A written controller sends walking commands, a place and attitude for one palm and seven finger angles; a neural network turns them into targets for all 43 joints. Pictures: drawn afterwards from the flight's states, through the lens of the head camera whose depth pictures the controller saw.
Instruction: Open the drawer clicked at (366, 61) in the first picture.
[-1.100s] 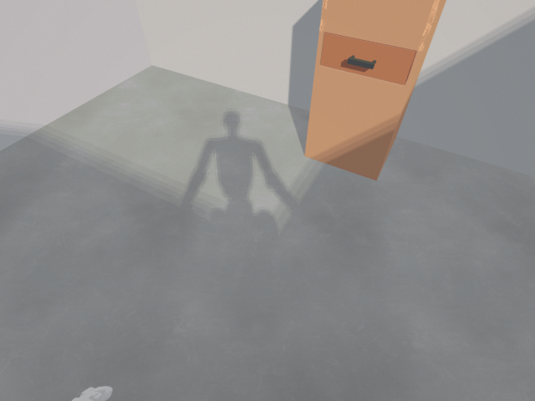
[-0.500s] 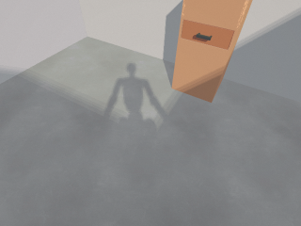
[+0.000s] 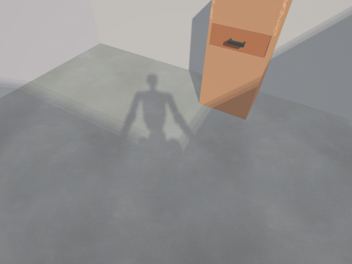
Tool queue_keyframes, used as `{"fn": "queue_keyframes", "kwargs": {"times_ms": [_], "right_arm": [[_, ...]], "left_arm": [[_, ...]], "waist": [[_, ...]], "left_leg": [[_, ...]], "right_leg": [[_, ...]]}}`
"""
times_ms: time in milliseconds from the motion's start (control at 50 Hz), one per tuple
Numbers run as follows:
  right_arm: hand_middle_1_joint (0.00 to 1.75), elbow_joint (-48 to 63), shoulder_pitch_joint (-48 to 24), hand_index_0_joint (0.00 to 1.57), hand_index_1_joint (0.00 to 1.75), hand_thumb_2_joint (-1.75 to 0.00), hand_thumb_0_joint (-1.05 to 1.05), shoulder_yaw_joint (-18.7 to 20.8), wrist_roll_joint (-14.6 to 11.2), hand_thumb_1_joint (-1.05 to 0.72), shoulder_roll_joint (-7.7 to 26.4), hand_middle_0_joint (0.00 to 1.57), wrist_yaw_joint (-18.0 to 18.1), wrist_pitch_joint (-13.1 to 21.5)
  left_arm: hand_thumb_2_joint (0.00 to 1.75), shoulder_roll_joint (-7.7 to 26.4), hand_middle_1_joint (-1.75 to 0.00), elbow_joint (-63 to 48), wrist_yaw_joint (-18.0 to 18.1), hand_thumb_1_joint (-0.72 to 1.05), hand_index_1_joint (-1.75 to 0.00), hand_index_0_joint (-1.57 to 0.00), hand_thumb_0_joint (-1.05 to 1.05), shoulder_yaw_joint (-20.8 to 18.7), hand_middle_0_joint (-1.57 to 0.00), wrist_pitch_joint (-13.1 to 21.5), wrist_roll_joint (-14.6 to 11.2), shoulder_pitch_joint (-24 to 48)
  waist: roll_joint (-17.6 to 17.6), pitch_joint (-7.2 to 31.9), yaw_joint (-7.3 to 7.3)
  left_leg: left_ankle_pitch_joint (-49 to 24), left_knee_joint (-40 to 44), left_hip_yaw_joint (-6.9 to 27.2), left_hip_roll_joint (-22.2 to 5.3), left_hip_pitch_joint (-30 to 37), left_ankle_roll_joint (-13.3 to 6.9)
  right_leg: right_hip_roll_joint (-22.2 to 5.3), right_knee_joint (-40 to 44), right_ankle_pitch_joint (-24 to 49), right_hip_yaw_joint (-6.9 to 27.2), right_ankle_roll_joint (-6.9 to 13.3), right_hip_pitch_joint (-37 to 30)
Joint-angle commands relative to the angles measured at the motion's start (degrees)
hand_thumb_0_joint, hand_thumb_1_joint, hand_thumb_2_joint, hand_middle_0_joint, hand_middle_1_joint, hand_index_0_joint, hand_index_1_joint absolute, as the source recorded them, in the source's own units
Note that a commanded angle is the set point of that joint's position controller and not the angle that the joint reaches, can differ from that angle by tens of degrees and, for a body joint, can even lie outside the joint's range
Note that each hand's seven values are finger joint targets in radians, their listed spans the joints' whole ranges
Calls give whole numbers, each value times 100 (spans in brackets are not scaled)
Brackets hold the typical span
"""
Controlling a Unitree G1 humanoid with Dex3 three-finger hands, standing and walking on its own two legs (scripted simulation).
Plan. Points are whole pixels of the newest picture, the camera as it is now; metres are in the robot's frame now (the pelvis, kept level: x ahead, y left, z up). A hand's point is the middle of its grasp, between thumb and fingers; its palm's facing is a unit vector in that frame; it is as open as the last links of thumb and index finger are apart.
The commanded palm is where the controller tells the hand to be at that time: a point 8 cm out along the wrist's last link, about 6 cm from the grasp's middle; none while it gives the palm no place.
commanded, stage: look at it before walking up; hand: left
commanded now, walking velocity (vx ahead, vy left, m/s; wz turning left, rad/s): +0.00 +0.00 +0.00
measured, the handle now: (236, 42) +1.46 -0.32 -0.14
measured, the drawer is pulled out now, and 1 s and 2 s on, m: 0.00 0.00 0.00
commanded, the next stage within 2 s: walk to a spot facing it in 0.34 s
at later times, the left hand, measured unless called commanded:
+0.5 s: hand out of the picture +0.08 +0.25 -0.16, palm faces -0.02 -0.94 -0.33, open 7.3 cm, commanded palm none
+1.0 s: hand out of the picture +0.16 +0.13 -0.18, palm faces -0.04 -0.98 -0.20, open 7.3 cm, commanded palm none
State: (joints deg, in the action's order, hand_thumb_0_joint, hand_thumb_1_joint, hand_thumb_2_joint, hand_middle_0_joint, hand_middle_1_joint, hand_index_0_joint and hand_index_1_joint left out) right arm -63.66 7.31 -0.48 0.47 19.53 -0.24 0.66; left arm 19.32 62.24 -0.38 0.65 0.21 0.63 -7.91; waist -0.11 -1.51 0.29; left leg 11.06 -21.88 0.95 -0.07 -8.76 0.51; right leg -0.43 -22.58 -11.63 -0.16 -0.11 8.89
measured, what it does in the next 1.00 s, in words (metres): walks ahead: right foot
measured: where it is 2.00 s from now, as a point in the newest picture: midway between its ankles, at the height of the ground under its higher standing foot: (195, 214)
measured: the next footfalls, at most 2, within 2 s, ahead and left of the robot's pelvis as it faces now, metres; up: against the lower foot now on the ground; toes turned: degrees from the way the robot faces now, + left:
right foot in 0.88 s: +0.14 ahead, -0.12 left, +0.00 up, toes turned -11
left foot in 1.36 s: +0.50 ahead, +0.02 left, +0.00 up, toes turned -1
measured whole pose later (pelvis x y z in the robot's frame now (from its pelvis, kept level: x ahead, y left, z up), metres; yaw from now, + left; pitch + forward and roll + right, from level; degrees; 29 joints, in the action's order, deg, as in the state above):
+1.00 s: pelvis +0.14 -0.05 -0.02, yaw -6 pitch -1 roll +1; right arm -68.2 22.5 1.1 1.0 10.0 -0.2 0.4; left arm 9.6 60.3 -0.2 -1.8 4.2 0.8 -18.9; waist 0.4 -2.2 1.1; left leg 24.5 -63.6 -4.2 -4.8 -19.6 0.0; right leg 0.6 -33.8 -22.2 -5.9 4.0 10.8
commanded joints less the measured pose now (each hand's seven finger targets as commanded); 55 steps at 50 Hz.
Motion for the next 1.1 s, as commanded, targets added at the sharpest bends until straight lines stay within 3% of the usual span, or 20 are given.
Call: {"fn": "queue_keyframes", "kwargs": {"times_ms": [0, 420, 460, 520, 600, 660, 700, 720, 760, 780, 800, 820, 840, 860, 880, 900, 960, 980, 1020, 1080], "right_arm": [[30, 360, -300, 20, 30, -90, 0, 264, -1, -90, 1160, 20, 75, 126], [30, 347, -343, 20, 30, -90, 0, 241, -9, -90, 1202, 20, 87, 139], [30, 174, 23, 20, 30, -90, 0, 66, 40, -90, 431, 20, 62, 34], [30, 181, 210, 20, 30, -90, 0, 121, 98, -90, 451, 20, 29, -42], [30, 268, 422, 20, 30, -90, 0, 191, 105, -90, 439, 20, 24, 9], [30, 236, 840, 20, 30, -90, 0, 247, 79, -90, 454, 20, 62, 119], [30, 135, 1350, 20, 30, -90, 0, 358, 69, -90, 589, 20, 103, 181], [30, 63, 1667, 20, 30, -90, 0, 389, 74, -90, 556, 20, 122, 224], [30, -38, 1989, 20, 30, -90, 0, 380, 88, -90, 378, 20, 159, 288], [30, -46, 1910, 20, 30, -90, 0, 381, 98, -90, 319, 20, 165, 287], [30, 7, 1684, 20, 30, -90, 0, 372, 114, -90, 286, 20, 169, 281], [30, 70, 1372, 20, 30, -90, 0, 360, 111, -90, 238, 20, 170, 273], [30, 117, 1157, 20, 30, -90, 0, 342, 69, -90, 140, 20, 154, 286], [30, 338, 1019, 20, 30, -90, 0, 271, -24, -90, -249, 20, 93, 340], [30, 617, 592, 20, 30, -90, 0, 232, -1, -90, -306, 20, 58, 370], [30, 556, 538, 20, 30, -90, 0, 306, 17, -90, -189, 20, 68, 372], [30, 423, 415, 20, 30, -90, 0, 340, 75, -90, -538, 20, 20, 290], [30, 313, 608, 20, 30, -90, 0, 346, 90, -90, -668, 20, 0, 249], [30, 294, 766, 20, 30, -90, 0, 350, 102, -90, -766, 20, -36, 177], [30, 424, 539, 20, 30, -90, 0, 369, 71, -90, -806, 20, -92, 134]], "left_arm": [[90, 1201, -30, -358, 94, 90, -30, -20, 0, -261, -20, 120, 8, 233], [90, 1207, -30, -329, 93, 90, -30, -20, 0, -253, -20, 128, 2, 230], [90, 471, -30, -133, 118, 90, -30, -20, 0, -103, -20, 14, 1, -202], [90, 519, -30, -146, 36, 90, -30, -20, 0, -162, -20, -74, 53, -446], [90, 467, -30, -246, -32, 90, -30, -20, 0, -260, -20, -49, 74, -718], [90, 227, -30, -344, -54, 90, -30, -20, 0, -279, -20, 34, 60, -815], [90, -55, -30, -492, -68, 90, -30, -20, 0, -266, -20, 111, 67, -624], [90, -127, -30, -655, -65, 90, -30, -20, 0, -257, -20, 148, 64, -319], [90, -183, -30, -810, -67, 90, -30, -20, 0, -282, -20, 225, 40, -30], [90, -227, -30, -790, -83, 90, -30, -20, 0, -297, -20, 248, 28, -56], [90, -337, -30, -707, -106, 90, -30, -20, 0, -325, -20, 255, 23, -314], [90, -427, -30, -509, -136, 90, -30, -20, 0, -346, -20, 257, 39, -896], [90, -308, -30, -171, -130, 90, -30, -20, 0, -411, -20, 269, 70, -1828], [90, 317, -30, 123, -27, 90, -30, -20, 0, -571, -20, 341, 118, -2827], [90, 541, -30, 258, 63, 90, -30, -20, 0, -585, -20, 347, 1, -3223], [90, 448, -30, 212, 112, 90, -30, -20, 0, -564, -20, 347, -18, -2974], [90, -149, -30, -23, 135, 90, -30, -20, 0, -402, -20, 356, 46, -2112], [90, -278, -30, -27, 147, 90, -30, -20, 0, -383, -20, 384, 58, -2012], [90, -390, -30, 41, 149, 90, -30, -20, 0, -336, -20, 444, 65, -2107], [90, -475, -30, 140, 181, 90, -30, -20, 0, -298, -20, 505, 63, -2192]], "waist": [[-26, 207, -4], [3, 372, -10], [-86, 436, -11], [-141, -135, 7], [-131, -601, 5], [323, -587, -117], [1001, -543, -288], [1156, -653, -443], [1037, -657, -531], [897, -629, -451], [812, -594, -254], [663, -331, 80], [125, 38, 533], [-1682, 459, 872], [-1991, 310, 895], [-1372, 41, 771], [-188, -820, 351], [-111, -769, 214], [-367, -578, 66], [-596, -648, 13]], "left_leg": [[-421, 383, 559, -640, -74, -215], [-844, 403, 538, -679, 131, -208], [-97, 284, 339, -630, 170, -87], [1722, 254, 282, -525, -347, -117], [2169, -20, 241, -556, -717, -217], [1804, 153, 645, -970, -202, -473], [1385, 631, 1438, -1664, 587, -897], [586, 790, 1669, -1946, 1117, -1134], [-1225, 527, 1498, -2155, 1575, -1328], [-1532, 362, 1224, -2140, 1451, -1246], [-1405, 211, 791, -1982, 950, -1039], [-1168, -285, 182, -1623, 371, -731], [-1064, -1485, -407, -1152, -563, -463], [389, -3263, -969, -476, -2097, -133], [1957, -4189, -747, -210, -2878, -82], [1835, -4641, -355, -461, -3079, -153], [971, -4736, -254, -817, -3104, -72], [733, -4614, -316, -829, -2998, -34], [414, -4394, -495, -760, -2975, 65], [-66, -3985, -656, -702, -3117, 109]], "right_leg": [[-652, 486, 186, 590, 176, 32], [-660, 443, 685, 539, 172, -150], [-603, 434, -184, 540, 81, -80], [-514, 527, -1881, 818, 216, 438], [-418, 303, -2250, 1020, 410, 807], [-116, -606, -1482, 655, 402, 1247], [182, -1786, -1130, -65, 248, 2049], [95, -2294, -1613, -166, 174, 2719], [-248, -2540, -1964, -48, 161, 3118], [-321, -2267, -1999, -80, 183, 2861], [-328, -1776, -1818, -187, 202, 2183], [-207, -1016, -1196, -432, 223, 1035], [-62, -483, -373, -446, 277, -534], [-1343, 271, -617, 1602, 709, -1822], [-2192, 918, 91, 3124, 1041, -1902], [-2236, 857, 69, 3039, 1306, -1690], [-1904, 1011, 161, 2069, 1218, -373], [-1737, 1041, 508, 1632, 1114, -325], [-1411, 996, 1420, 962, 933, -420], [-1168, 1063, 2230, 485, 814, -518]]}}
